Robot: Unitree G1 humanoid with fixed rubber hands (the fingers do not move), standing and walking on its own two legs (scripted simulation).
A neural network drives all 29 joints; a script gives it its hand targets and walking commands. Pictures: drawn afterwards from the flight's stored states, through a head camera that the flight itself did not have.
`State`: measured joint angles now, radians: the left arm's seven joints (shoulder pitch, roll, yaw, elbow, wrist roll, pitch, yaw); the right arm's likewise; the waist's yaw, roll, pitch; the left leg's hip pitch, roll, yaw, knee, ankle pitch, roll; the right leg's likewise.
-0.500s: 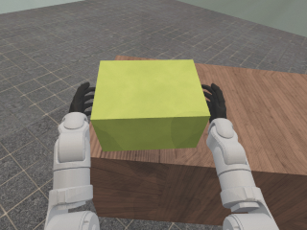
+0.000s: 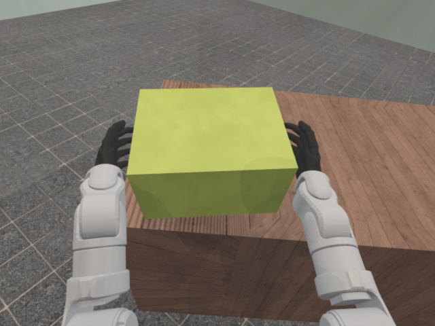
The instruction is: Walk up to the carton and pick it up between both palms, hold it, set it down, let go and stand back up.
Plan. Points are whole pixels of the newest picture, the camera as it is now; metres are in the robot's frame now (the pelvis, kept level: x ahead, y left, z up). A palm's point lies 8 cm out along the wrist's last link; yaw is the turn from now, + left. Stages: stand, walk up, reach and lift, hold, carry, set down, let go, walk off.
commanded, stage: set down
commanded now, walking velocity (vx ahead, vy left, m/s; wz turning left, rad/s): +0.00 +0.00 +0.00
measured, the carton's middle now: (209, 151) +0.41 +0.01 +0.13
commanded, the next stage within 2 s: none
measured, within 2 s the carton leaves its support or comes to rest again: neither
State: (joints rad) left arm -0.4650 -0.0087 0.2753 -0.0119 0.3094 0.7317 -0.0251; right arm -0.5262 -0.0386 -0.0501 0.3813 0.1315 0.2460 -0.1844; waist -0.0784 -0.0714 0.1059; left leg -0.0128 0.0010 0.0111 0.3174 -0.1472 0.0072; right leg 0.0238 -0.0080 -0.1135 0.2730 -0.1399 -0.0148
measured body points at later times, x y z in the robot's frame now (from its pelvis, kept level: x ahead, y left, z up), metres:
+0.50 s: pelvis +0.02 -0.01 +0.00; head +0.00 +0.01 +0.45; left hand +0.38 +0.17 +0.10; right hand +0.39 -0.17 +0.14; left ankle +0.03 +0.11 -0.75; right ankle +0.02 -0.11 -0.75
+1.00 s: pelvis +0.03 -0.01 +0.00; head +0.04 +0.00 +0.45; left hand +0.40 +0.16 +0.07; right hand +0.41 -0.18 +0.11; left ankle +0.03 +0.11 -0.75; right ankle +0.02 -0.11 -0.75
